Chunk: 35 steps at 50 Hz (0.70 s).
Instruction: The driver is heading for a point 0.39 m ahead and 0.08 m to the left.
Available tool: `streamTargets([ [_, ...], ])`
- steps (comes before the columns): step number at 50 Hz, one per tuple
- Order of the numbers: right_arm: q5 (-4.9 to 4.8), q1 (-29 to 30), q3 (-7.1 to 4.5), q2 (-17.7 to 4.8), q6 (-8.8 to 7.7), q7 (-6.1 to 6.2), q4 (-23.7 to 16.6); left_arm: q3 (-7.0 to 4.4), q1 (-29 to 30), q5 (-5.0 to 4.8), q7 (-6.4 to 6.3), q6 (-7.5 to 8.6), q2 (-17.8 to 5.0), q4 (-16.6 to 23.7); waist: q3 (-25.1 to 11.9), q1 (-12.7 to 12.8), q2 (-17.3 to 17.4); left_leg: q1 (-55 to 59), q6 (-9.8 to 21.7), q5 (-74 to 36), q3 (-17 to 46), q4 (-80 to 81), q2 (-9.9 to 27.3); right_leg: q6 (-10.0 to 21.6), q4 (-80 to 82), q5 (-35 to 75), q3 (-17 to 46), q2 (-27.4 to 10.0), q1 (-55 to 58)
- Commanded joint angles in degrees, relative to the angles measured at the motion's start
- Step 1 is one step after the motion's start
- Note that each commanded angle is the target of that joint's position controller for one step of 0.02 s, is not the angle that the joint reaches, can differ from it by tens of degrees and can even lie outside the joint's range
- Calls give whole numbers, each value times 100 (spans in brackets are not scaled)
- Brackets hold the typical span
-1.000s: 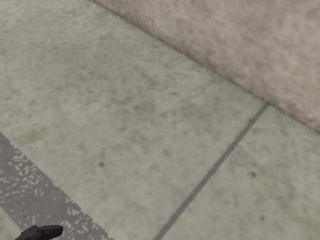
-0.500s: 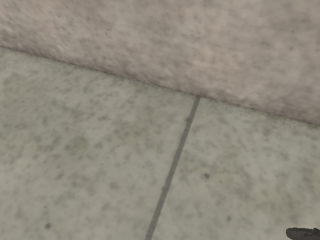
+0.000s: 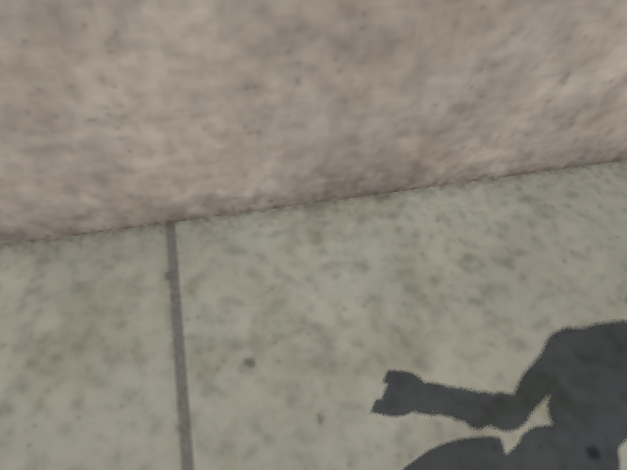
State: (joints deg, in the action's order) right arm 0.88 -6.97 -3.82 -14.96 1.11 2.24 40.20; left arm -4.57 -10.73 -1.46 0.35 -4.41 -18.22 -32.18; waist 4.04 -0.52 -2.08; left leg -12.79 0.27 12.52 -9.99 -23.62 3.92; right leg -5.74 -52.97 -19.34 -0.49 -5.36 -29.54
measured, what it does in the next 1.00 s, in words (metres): walks ahead, turning left: right foot, then left foot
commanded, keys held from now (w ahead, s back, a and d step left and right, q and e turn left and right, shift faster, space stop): shift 0.20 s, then q+shift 0.42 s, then w+q+shift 0.32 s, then w+shift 0.06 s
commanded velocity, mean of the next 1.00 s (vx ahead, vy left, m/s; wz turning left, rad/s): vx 0.19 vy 0.00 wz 0.33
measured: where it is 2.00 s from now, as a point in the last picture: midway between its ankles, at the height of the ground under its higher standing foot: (249, 441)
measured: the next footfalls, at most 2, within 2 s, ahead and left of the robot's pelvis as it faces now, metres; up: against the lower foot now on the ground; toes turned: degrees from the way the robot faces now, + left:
right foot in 0.10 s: +0.04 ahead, -0.15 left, +0.00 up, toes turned -9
left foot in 0.58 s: +0.05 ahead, +0.08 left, +0.00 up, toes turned +8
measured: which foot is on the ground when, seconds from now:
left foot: down 0.00-0.10, up 0.12-0.56, down 0.58-1.00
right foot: up 0.00-0.08, down 0.10-0.58, up 0.60-1.00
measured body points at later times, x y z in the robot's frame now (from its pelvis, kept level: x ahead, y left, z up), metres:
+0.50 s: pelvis +0.02 -0.04 -0.01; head +0.06 -0.02 +0.44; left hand +0.22 +0.21 -0.10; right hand +0.13 -0.32 -0.11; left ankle +0.01 +0.08 -0.71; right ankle +0.01 -0.15 -0.74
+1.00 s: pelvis +0.15 +0.02 +0.00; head +0.16 +0.06 +0.45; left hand +0.25 +0.35 -0.10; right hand +0.28 -0.25 -0.09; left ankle +0.01 +0.07 -0.74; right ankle +0.31 -0.09 -0.71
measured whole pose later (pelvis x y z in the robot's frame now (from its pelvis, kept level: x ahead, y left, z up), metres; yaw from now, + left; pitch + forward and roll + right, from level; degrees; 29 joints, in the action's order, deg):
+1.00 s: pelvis +0.15 +0.02 +0.00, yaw +25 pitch +4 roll -3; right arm 0.6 -26.3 -3.9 -18.0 -0.8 -1.4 40.0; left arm -4.0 -3.3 2.6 2.5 0.3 -18.6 -41.0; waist -2.1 -5.4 -1.7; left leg -3.6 5.0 19.8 16.9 -20.5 -4.5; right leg -5.7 -37.7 -10.0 3.1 -0.4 -31.9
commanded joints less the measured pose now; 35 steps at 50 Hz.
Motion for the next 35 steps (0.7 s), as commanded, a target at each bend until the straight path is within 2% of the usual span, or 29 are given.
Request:
streamTargets([
  [1, -113, 93, -408, -1272, -122, -97, -323, -151, 257, 18, 49, 23, -470, 525, -813, -113, 1157, 770, 1081, -1908, 658, 442, 1477, 216, 774, -100, -313, 100, 329],
  [3, -252, 84, -418, -1279, -165, -173, -265, -185, 145, 27, 80, -27, -440, 494, -874, 39, 1109, 814, 906, -2062, 602, 52, 1521, 458, 1689, 46, -381, 275, 830],
  [4, -341, 113, -401, -1209, -170, -190, -219, -219, -130, 38, 77, -28, -444, 373, -925, 218, 1013, 634, 681, -1950, 420, -358, 1408, 640, 2483, 607, -447, 437, 1391],
  [5, -326, -241, -325, -943, -187, -228, -63, -315, -478, 62, 14, -12, -693, 219, -1034, 283, 466, 34, 288, -1493, 93, -1084, 1111, 859, 3088, 1698, -166, 466, 2357],
  [6, -28, -268, -183, -590, -205, -269, -257, -473, -795, 72, -96, 45, -1389, 250, -1216, 222, -1245, -1728, -256, 1386, -285, -2861, 470, 1388, 2944, 4500, 1707, -966, 3721],
  [7, 81, -69, -170, -634, -198, -227, -445, -430, -428, 259, -103, 180, -1564, 427, -1551, 230, -1708, -2727, -554, 2780, 400, -4197, -64, 2638, 2849, 5229, 2731, -2041, 3448],
  [8, -63, 350, -262, -1003, -161, -173, -423, -339, -513, 311, -35, 298, -1187, 387, -1669, 626, -929, -2651, -506, 2546, 935, -4720, 2, 2680, 3024, 4674, 2283, -1737, 3177],
  [9, -170, 402, -253, -948, -130, -130, -430, -264, -332, 272, -44, 375, -1033, 231, -1313, 431, -813, -2690, -398, 2112, 1046, -4652, 68, 2316, 3043, 4072, 1781, -1347, 2915],
  [10, -137, 264, -247, -890, -97, -68, -307, -220, -40, 174, -81, 392, -868, 201, -1171, 272, -567, -2661, -377, 1697, 1124, -4395, 135, 2004, 3047, 3598, 1493, -1045, 2773],
  [11, -90, 51, -250, -934, -50, -47, -199, -118, 269, 115, -114, 384, -650, 196, -1114, 106, -608, -2452, -416, 1348, 1068, -4299, 113, 1884, 3057, 3709, 1203, -956, 2570],
  [13, -108, -427, -179, -748, -5, -109, 60, 83, 544, 220, -160, 430, -195, 101, -1255, -124, -580, -1623, -476, 822, 1034, -3844, 100, 1790, 3120, 3825, 643, -758, 2194],
  [14, -146, -532, -113, -598, 7, -143, 130, 126, 617, 274, -161, 460, -72, 19, -1224, -147, -559, -1294, -488, 679, 1033, -3282, 115, 1710, 3143, 3613, 380, -658, 2083],
  [15, -176, -421, -57, -519, 18, -165, 98, 113, 633, 314, -164, 481, -118, -42, -1107, -62, -590, -1061, -486, 607, 1023, -2812, 94, 1676, 3179, 3352, 239, -632, 1975],
  [16, -187, -215, -40, -567, 32, -178, -15, 54, 574, 333, -177, 481, -311, -113, -970, 62, -664, -1013, -474, 651, 980, -2582, 55, 1741, 3228, 3153, 276, -742, 1948],
  [18, -220, -60, -106, -884, 71, -194, -224, -109, 420, 299, -211, 404, -789, -240, -760, 213, -741, -1254, -432, 993, 843, -2629, 3, 1958, 3308, 2817, 546, -1090, 2035],
  [20, -246, -77, -135, -946, 112, -212, -329, -140, 409, 252, -233, 342, -806, -295, -598, 254, -613, -1500, -378, 1192, 849, -2697, 87, 2036, 3364, 2523, 725, -1361, 2115],
  [23, -239, -170, -131, -789, 166, -256, -424, -155, 531, 209, -248, 330, -731, -355, -527, 210, -524, -1541, -285, 1347, 760, -2605, 145, 1974, 3277, 2684, 633, -1515, 2236],
  [25, -254, -274, -143, -726, 184, -311, -481, -193, 622, 171, -253, 332, -748, -377, -629, 143, -507, -1345, -180, 1314, 638, -2288, 106, 1839, 3095, 2918, 444, -1530, 2357],
  [27, -270, -484, -170, -673, 198, -369, -486, -227, 762, 91, -255, 315, -762, -397, -747, -19, -476, -917, -20, 848, 430, -1549, -38, 1575, 2727, 2989, 121, -1450, 2370],
  [28, -271, -706, -204, -674, 199, -369, -425, -233, 787, 41, -252, 302, -714, -432, -811, -144, -386, -485, 112, 278, 317, -924, -206, 1331, 2347, 2757, -160, -1303, 2219],
  [29, -229, -951, -318, -937, 185, -301, -374, -222, 498, 44, -225, 313, -545, -549, -848, -165, 195, 159, 378, -889, 790, -266, -197, 892, 1485, 1945, -590, -894, 1756],
  [30, -198, -1231, -569, -1867, 129, -170, -465, -125, 711, 289, -202, 346, -223, -274, -867, -131, 2056, 1323, 1201, -3685, 3082, -10, 1208, 221, -456, -517, -1049, 46, -128],
  [31, 21, -1353, -515, -1882, -9, -245, -611, -80, 1405, 319, -204, 405, -211, 15, -1254, -442, 2020, 1490, 2282, -4108, 4383, 290, 1856, 85, -1630, -2239, 49, 820, -1088],
  [32, -50, -1482, -482, -1680, -157, -290, -552, -140, 1298, 191, -141, 484, -385, -39, -1421, -443, 1156, 1819, 2210, -1976, 4165, 506, 1640, 236, -1930, -1922, 552, 611, -1388],
  [33, -249, -1466, -443, -1454, -249, -273, -471, -165, 1258, 72, -67, 585, -433, -77, -1202, -319, 770, 1853, 1850, 493, 4067, 724, 1325, 447, -1591, -1260, 690, 406, -1674],
  [34, -372, -1335, -381, -1279, -257, -252, -486, -207, 1326, 45, -32, 660, -531, -139, -845, -280, 511, 1676, 1635, 2110, 4079, 1019, 1200, 549, -1170, -740, 675, 306, -1856],
  [35, -387, -1195, -316, -1203, -258, -204, -531, -248, 1385, 68, -19, 720, -630, -161, -569, -225, 678, 1488, 1533, 2672, 4114, 1251, 1101, 569, -785, -281, 693, 297, -1830],
])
